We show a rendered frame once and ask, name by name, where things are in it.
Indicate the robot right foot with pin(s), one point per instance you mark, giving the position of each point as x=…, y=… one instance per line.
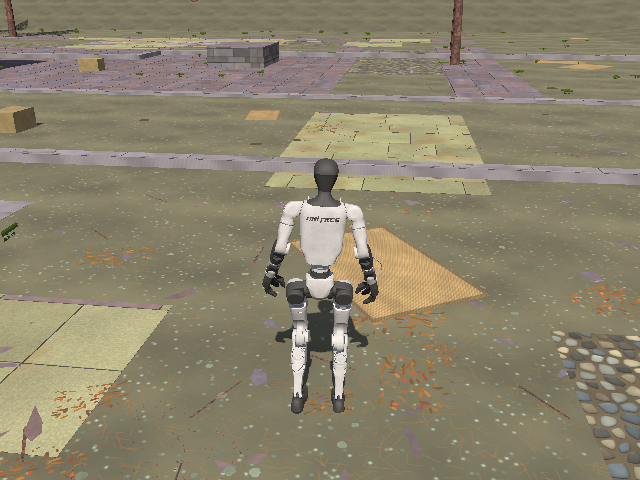
x=338, y=404

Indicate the robot right forearm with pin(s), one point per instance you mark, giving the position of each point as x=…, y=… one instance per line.
x=368, y=269

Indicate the robot left hand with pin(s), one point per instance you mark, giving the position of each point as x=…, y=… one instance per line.
x=273, y=281

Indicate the robot right hand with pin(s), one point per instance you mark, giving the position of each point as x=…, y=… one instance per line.
x=369, y=288

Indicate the right robot shin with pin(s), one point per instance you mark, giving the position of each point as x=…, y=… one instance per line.
x=339, y=367

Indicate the robot left forearm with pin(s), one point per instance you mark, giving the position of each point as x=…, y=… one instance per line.
x=274, y=262

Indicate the left robot upper arm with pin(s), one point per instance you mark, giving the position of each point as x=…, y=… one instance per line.
x=291, y=210

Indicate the right robot upper arm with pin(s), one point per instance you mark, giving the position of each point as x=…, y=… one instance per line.
x=355, y=214

